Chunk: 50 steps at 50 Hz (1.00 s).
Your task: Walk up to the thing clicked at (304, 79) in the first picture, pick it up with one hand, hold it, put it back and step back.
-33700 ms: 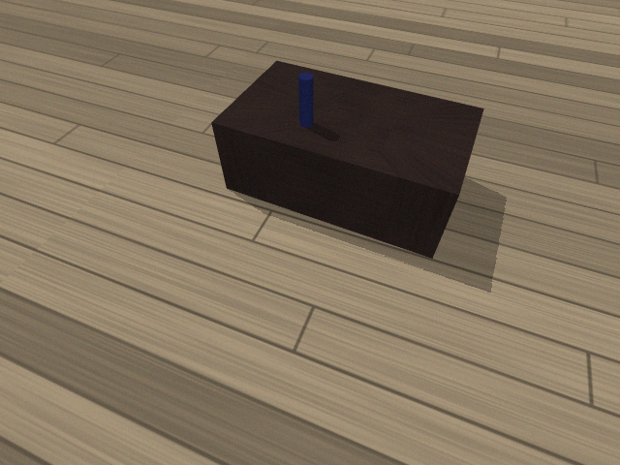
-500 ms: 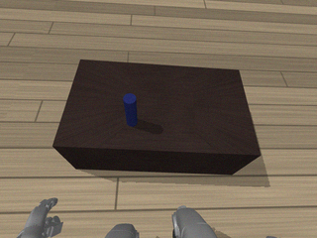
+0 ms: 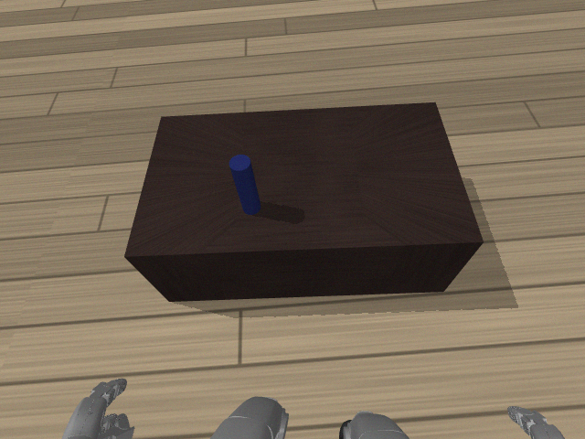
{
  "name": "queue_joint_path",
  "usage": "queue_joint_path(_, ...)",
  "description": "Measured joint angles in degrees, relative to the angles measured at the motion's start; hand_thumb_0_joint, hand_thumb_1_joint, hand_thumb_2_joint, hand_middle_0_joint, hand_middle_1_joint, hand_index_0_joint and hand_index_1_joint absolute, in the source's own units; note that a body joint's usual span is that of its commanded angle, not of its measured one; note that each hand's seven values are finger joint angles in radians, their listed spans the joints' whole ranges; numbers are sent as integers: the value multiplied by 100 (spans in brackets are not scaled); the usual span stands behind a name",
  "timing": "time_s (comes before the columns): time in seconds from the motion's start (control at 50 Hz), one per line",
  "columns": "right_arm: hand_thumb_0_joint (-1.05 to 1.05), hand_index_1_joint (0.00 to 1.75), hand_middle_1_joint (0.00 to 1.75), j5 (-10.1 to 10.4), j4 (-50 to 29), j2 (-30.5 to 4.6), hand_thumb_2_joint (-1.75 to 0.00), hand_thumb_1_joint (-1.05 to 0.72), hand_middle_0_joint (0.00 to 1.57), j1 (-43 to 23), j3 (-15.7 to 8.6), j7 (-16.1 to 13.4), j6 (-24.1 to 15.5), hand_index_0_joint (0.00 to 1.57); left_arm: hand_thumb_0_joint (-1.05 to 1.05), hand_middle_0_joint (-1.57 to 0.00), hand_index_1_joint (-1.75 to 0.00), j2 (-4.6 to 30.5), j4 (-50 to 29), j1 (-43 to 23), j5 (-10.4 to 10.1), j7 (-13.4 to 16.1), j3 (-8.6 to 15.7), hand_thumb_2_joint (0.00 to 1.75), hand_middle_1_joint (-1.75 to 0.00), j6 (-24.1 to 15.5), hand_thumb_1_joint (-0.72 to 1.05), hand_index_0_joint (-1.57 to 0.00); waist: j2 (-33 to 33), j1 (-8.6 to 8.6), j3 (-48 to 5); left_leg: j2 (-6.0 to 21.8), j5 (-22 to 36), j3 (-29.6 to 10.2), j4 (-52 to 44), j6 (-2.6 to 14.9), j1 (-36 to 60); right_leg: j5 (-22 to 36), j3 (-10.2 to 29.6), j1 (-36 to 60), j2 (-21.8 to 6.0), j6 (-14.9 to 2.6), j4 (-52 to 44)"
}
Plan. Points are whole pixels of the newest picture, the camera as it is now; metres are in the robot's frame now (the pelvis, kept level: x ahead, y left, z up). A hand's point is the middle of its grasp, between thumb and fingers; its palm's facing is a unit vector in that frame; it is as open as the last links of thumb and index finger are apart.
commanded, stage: step back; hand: left
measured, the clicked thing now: (246, 186) +0.70 +0.19 -0.31
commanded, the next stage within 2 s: none
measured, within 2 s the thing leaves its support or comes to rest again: neither
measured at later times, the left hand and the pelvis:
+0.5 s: hand out of the picture -0.08 +0.27 -0.16, palm faces -0.04 -0.92 -0.38, open 7.4 cm; pelvis -0.16 -0.01 -0.01, yaw -3 degrees
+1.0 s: hand out of the picture -0.21 +0.26 -0.15, palm faces +0.03 -0.92 -0.39, open 7.4 cm; pelvis -0.33 -0.02 +0.00, yaw +1 degrees
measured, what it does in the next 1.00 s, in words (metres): walks backwards: left foot, then right foot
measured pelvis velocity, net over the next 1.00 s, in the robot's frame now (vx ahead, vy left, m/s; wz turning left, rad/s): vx -0.33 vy -0.02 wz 0.02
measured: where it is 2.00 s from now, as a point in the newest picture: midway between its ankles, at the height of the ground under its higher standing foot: outside the picture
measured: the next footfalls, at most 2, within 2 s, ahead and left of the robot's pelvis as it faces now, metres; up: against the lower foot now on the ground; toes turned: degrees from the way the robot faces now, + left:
left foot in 0.14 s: -0.03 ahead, +0.13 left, +0.00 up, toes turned +1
right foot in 0.52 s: -0.16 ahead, -0.15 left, +0.00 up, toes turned +0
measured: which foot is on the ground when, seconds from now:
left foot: up 0.00-0.12, down 0.14-0.54, up 0.56-0.82, down 0.84-1.00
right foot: down 0.00-0.16, up 0.18-0.50, down 0.52-0.84, up 0.86-1.00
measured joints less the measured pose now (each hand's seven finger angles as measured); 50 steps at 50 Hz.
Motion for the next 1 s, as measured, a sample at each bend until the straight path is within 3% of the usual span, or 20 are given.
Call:
queue_joint_path(0.1, 0, 30, 30, -80, 61, -18, -90, -90, 20, 117, -18, 43, -15, 21, 0, -21, -30, 86, -277, -174, 8, 18, -22, 90, -30, 8, 90, -21, -75, -46, 88, 303, 144, 376, -1710, 21, 636, 168, -191, -295, -137, 89, 157)
queue_joint_path(0.16, 0, 30, 30, -154, 108, 73, -90, -90, 20, 145, -58, 106, -81, 21, 0, -21, -30, 228, -279, -234, -33, -13, -24, 90, -30, 91, 90, -21, -324, -73, 147, 269, 962, 619, -2606, 190, 943, 177, -154, -536, -282, 169, 468)
queue_joint_path(0.18, 0, 30, 30, -186, 119, 116, -90, -90, 20, 153, -50, 142, -83, 21, 0, -21, -30, 250, -213, -226, -48, -6, 0, 90, -30, 125, 90, -21, -398, -47, 151, 262, 988, 682, -2558, 232, 908, -255, -9, -626, -208, 156, 672)
queue_joint_path(0.22, 1, 30, 30, -233, 125, 165, -90, -90, 20, 193, -22, 198, -101, 21, 0, -21, -30, 249, -29, -174, -43, 22, 48, 90, -29, 197, 90, -21, -336, -136, 95, 393, 1043, 619, -2529, 283, 822, -1249, 332, -853, 226, 146, 1664)
queue_joint_path(0.26, 1, 30, 30, -262, 152, 250, -90, -90, 20, 230, 19, 182, -109, 21, 0, -21, -30, 294, 93, -94, -93, 33, 103, 90, -29, 224, 90, -21, -371, -152, 19, 492, 1237, 601, -2739, 267, 812, -1454, 606, -1016, 565, 114, 2715)
queue_joint_path(0.32, 1, 30, 30, -260, 113, 300, -90, -90, 20, 234, 29, 159, -111, 21, 0, -21, -30, 334, 153, 70, -106, 5, 167, 90, -29, 189, 90, -20, -405, -77, -36, 613, 1523, 634, -3009, 252, 747, -1398, 676, -927, 683, 195, 3425)
queue_joint_path(0.42, 1, 30, 30, -232, -168, 262, -90, -90, 20, 65, -21, 120, -164, 21, 0, -21, -30, 349, 239, 311, -60, -32, 165, 90, -29, 188, 90, -20, -353, 16, 38, 809, 1801, 760, -3027, 216, 458, -1541, 548, -231, 385, 370, 2561)
queue_joint_path(0.5, 0, 30, 30, -210, -357, 143, -90, -90, 20, -121, -19, 140, -107, 21, 0, -21, -30, 326, 358, 395, -56, -72, 114, 90, -29, 117, 90, -20, -256, 56, 56, 964, 1884, 856, -2695, 76, 52, -1069, 207, 498, 59, 288, 726)
queue_joint_path(0.54, 0, 30, 30, -169, -344, 23, -90, -90, 20, -233, -45, 141, -32, 21, 0, -21, -30, 203, 467, 374, -10, -76, 101, 90, -29, 62, 90, -20, 33, 18, 94, 1137, 1883, 711, -2428, 45, -176, -801, 20, 669, 194, 219, 233)
queue_joint_path(0.56, 0, 30, 30, -139, -293, -1, -90, -90, 20, -246, -77, 117, 7, 21, 0, -21, -30, 140, 487, 376, 10, -104, 76, 90, -29, 62, 90, -20, 126, -25, 85, 1037, 1468, 502, -2233, 80, -292, -772, -59, 603, 218, 195, 299)
queue_joint_path(0.6, 0, 30, 30, -109, -178, 24, -90, -90, 20, -194, -104, 72, 92, 21, 0, -21, -30, 92, 460, 440, 35, -141, 23, 90, -29, 63, 90, -20, 2, 74, -26, 546, 558, 212, -1266, 83, -545, -706, 42, 402, 65, 138, 418)
queue_joint_path(0.66, 1, 30, 30, -31, -115, -26, -90, -90, 20, -24, -92, 60, 57, 21, 0, -21, -30, 22, 432, 446, 45, -97, -16, 90, -30, 77, 90, -21, -76, 79, -132, 52, 394, 11, -104, 89, -648, -456, 99, 250, -127, 140, 273)
queue_joint_path(0.72, 0, 30, 30, -42, -72, -56, -90, -90, 20, 183, -67, 39, 2, 21, 0, -21, -30, 44, 314, 301, 68, -39, -6, 90, -30, 74, 90, -21, -86, 19, -161, 34, 248, 100, -193, 55, -293, -272, 10, 68, -226, 164, 225)
queue_joint_path(0.78, 1, 30, 30, -96, 12, -35, -90, -90, 20, 304, -55, 36, 5, 21, 0, -21, -30, 121, 108, 79, 61, 17, -3, 90, -30, 46, 89, -21, -96, -31, -96, 211, 125, 311, -1167, 42, 265, -157, -148, -166, -293, 205, 332)
queue_joint_path(0.82, 1, 30, 30, -132, 60, 0, -90, -90, 20, 350, -50, 59, -23, 21, 0, -21, -30, 205, -13, -82, 12, 30, -14, 90, -30, 63, 89, -21, -149, -73, -37, 326, 496, 517, -2165, 82, 699, -136, -243, -375, -363, 245, 531)
queue_joint_path(0.86, 1, 30, 30, -197, 144, 128, -90, -90, 20, 300, -60, 78, -49, 21, 0, -21, -30, 330, -55, -251, -33, 41, -12, 90, -30, 110, 90, -21, -416, -48, 113, 198, 1049, 677, -2578, 197, 828, -140, -115, -574, -505, 227, 799)
queue_joint_path(0.88, 1, 30, 30, -221, 153, 174, -90, -90, 20, 281, -33, 121, -39, 21, 0, -21, -30, 355, -28, -287, -60, 59, -1, 90, -30, 144, 90, -21, -481, -30, 147, 191, 1069, 722, -2526, 232, 774, -621, 42, -671, -412, 185, 1046)
queue_joint_path(0.92, 1, 30, 30, -251, 152, 220, -90, -90, 20, 262, 12, 189, -51, 21, 0, -21, -30, 347, 95, -304, -73, 89, 20, 90, -29, 224, 90, -21, -395, -115, 125, 333, 1148, 646, -2502, 260, 662, -1470, 321, -868, 33, 143, 2014)
queue_joint_path(0.96, 1, 30, 30, -272, 153, 281, -90, -90, 20, 245, 59, 176, -67, 21, 0, -21, -30, 369, 196, -266, -124, 85, 38, 90, -29, 254, 90, -21, -386, -140, 46, 449, 1354, 625, -2696, 240, 613, -1611, 537, -981, 381, 109, 2943)
queue_joint_path(1.0, 1, 30, 30, -267, 125, 289, -90, -90, 20, 198, 70, 152, -66, 21, 0, -21, -30, 364, 246, -186, -139, 56, 51, 90, -29, 229, 90, -20, -354, -109, -16, 561, 1553, 639, -2862, 232, 536, -1569, 538, -885, 500, 138, 3301)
